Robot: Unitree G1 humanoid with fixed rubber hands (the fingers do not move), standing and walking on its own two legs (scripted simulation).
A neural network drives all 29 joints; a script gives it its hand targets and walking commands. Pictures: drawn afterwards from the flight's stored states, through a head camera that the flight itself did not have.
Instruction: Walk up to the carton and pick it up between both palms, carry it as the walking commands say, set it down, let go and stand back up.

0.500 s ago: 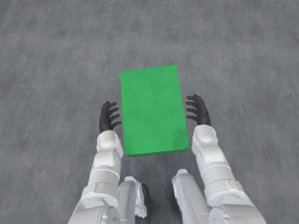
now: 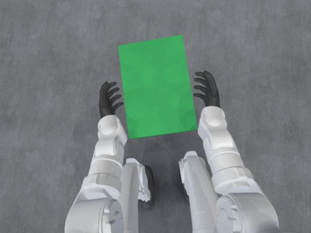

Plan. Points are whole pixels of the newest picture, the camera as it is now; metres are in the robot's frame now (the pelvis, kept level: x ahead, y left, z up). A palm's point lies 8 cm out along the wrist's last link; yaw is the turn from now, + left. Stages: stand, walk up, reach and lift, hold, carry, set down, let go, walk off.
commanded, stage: set down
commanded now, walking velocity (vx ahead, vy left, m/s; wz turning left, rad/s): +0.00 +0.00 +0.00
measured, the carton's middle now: (157, 91) +0.47 -0.01 -0.21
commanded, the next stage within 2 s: none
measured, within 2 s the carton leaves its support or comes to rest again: neither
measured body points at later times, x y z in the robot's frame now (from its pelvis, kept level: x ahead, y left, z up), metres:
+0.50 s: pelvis -0.01 +0.00 -0.08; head +0.28 -0.04 +0.26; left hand +0.45 +0.12 -0.20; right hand +0.45 -0.15 -0.20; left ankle +0.07 +0.10 -0.59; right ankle +0.08 -0.11 -0.59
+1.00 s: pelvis -0.02 +0.00 -0.15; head +0.29 -0.05 +0.17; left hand +0.47 +0.11 -0.27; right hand +0.48 -0.15 -0.28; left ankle +0.07 +0.11 -0.59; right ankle +0.08 -0.11 -0.59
